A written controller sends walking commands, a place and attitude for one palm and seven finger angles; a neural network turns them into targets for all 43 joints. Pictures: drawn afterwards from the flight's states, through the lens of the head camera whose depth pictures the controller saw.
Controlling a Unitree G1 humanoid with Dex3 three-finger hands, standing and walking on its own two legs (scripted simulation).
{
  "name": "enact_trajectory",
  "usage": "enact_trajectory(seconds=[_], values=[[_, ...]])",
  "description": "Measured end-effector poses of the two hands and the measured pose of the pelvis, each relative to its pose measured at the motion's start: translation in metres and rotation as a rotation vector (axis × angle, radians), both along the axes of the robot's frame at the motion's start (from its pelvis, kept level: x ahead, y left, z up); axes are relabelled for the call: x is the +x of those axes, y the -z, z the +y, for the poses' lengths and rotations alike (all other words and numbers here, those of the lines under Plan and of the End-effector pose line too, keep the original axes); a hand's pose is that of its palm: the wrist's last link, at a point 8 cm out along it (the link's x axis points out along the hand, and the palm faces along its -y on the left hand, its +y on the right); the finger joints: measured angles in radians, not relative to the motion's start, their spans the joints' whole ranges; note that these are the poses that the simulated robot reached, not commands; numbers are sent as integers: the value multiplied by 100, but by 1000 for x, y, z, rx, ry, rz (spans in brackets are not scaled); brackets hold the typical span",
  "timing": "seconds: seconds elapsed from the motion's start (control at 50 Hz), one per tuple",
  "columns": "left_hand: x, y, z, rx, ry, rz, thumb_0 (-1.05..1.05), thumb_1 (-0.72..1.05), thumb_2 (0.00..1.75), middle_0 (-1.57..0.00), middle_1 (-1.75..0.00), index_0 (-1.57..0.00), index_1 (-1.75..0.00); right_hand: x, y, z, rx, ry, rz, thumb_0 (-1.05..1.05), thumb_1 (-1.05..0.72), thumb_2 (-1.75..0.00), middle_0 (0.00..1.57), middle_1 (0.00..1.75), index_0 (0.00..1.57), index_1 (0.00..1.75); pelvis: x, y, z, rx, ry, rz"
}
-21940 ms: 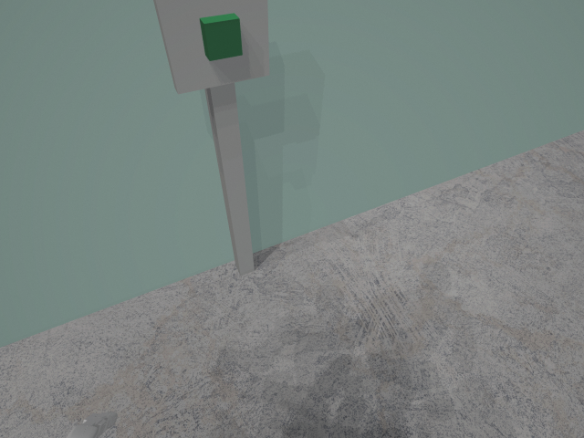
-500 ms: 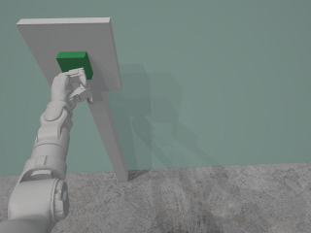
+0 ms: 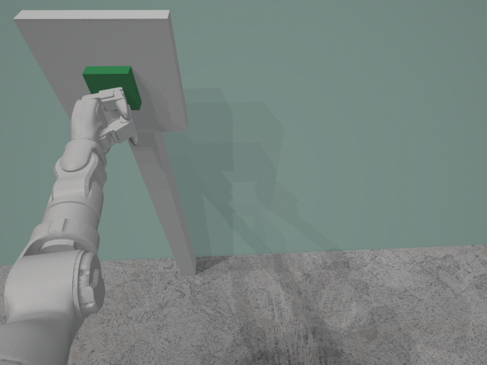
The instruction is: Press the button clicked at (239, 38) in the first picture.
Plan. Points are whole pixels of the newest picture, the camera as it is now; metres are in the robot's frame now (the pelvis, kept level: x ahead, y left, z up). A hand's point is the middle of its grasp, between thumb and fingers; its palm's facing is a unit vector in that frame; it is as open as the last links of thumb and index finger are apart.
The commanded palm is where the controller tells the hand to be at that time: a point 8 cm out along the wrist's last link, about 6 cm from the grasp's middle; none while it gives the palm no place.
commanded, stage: press the button with the knuckle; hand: left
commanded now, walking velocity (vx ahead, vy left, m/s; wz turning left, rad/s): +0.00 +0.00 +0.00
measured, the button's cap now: (115, 86) +0.53 +0.21 +0.18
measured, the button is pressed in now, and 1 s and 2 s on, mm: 6 0 0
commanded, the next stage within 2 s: hold the button down briefly in 0.20 s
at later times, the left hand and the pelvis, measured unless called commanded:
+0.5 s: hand (131, 120) +0.47 +0.18 +0.15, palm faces +0.06 -1.00 +0.00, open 3.0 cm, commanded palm +0.48 +0.23 +0.15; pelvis -0.02 +0.00 -0.01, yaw +0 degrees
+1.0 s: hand (132, 127) +0.46 +0.18 +0.15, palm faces +0.05 -1.00 +0.02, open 3.0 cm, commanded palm +0.43 +0.22 +0.15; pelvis -0.01 +0.00 -0.01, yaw -1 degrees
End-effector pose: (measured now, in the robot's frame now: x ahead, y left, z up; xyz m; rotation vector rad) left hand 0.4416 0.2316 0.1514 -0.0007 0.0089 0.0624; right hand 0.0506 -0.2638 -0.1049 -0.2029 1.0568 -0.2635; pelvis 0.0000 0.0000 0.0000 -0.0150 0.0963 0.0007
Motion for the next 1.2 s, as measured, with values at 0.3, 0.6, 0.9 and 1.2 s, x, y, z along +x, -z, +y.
enact_trajectory(seconds=[0.3, 0.6, 0.9, 1.2], values=[[9, -1, 1, 10, 1, 4, 2, 78, 94, -130, -150, -133, -150, -50, 7, -4, -11, 18, 107, 1, -90, -90, 21, 29, 20, 29, -12, 4, 0, -8, -10, 33], [9, -1, 1, 4, 2, 6, 2, 77, 95, -130, -150, -134, -150, -80, 5, -4, -25, 38, 131, 1, -90, -90, 21, 29, 20, 29, -22, 7, 2, -14, -8, 46], [1, 2, -1, -2, 12, -15, 2, 80, 95, -130, -150, -132, -150, -58, 6, 3, -6, 10, 72, 1, -90, -90, 21, 29, 20, 29, -17, 7, 5, -11, 0, 37], [-23, 0, 0, -3, 18, -60, 1, 88, 91, -130, -150, -130, -150, 15, -4, 7, 26, -13, -101, 1, -90, -90, 20, 29, 20, 29, 3, 1, 3, 1, 24, -7]])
